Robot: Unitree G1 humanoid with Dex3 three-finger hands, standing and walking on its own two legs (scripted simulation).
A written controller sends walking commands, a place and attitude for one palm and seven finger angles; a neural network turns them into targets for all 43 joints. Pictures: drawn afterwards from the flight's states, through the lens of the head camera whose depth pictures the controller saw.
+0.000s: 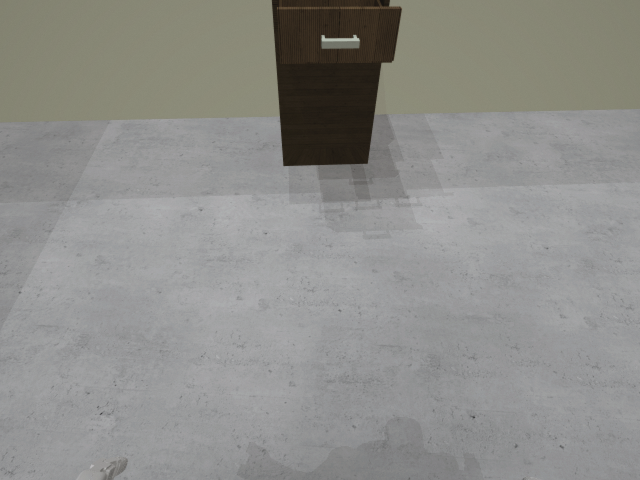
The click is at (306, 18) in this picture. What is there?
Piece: drawer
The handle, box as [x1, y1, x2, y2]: [321, 35, 359, 48]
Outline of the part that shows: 321,35 322,48 358,47 359,40 355,35 353,35 352,38 325,38 324,35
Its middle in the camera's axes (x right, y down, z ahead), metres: +0.06 -0.62 +1.22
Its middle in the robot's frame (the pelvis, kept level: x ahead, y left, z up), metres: +1.33 +0.01 -0.03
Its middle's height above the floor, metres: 0.74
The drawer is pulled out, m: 0.28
